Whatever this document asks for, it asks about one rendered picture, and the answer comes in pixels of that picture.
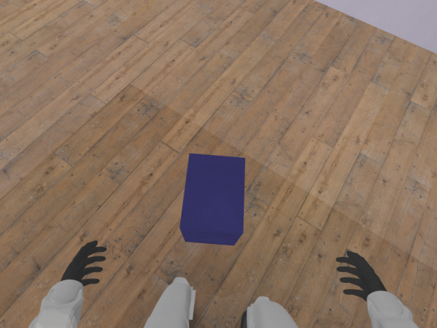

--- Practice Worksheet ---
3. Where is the carton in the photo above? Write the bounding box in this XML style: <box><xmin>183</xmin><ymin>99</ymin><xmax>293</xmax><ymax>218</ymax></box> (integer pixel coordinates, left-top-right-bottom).
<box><xmin>180</xmin><ymin>153</ymin><xmax>245</xmax><ymax>245</ymax></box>

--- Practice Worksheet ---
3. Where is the right robot forearm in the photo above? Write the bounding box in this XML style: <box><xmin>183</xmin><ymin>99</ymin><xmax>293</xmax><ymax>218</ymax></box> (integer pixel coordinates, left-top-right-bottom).
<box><xmin>367</xmin><ymin>290</ymin><xmax>419</xmax><ymax>328</ymax></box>

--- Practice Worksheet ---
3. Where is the left robot forearm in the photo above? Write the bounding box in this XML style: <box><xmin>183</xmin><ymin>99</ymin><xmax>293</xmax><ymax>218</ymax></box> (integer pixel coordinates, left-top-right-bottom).
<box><xmin>29</xmin><ymin>279</ymin><xmax>83</xmax><ymax>328</ymax></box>

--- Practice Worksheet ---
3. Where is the robot left hand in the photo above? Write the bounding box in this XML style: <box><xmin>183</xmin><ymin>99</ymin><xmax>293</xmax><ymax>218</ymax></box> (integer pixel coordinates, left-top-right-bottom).
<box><xmin>61</xmin><ymin>241</ymin><xmax>107</xmax><ymax>286</ymax></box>

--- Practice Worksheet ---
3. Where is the right robot shin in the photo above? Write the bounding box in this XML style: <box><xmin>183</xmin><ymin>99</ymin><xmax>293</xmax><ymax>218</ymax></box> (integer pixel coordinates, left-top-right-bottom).
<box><xmin>255</xmin><ymin>297</ymin><xmax>270</xmax><ymax>302</ymax></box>

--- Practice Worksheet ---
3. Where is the robot right hand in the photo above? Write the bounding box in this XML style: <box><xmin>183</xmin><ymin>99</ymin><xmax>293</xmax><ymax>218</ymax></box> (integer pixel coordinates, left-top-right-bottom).
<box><xmin>336</xmin><ymin>251</ymin><xmax>387</xmax><ymax>301</ymax></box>

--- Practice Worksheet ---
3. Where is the robot left thigh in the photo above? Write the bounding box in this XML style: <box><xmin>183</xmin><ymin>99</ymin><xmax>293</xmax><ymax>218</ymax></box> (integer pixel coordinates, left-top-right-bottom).
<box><xmin>144</xmin><ymin>283</ymin><xmax>196</xmax><ymax>328</ymax></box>

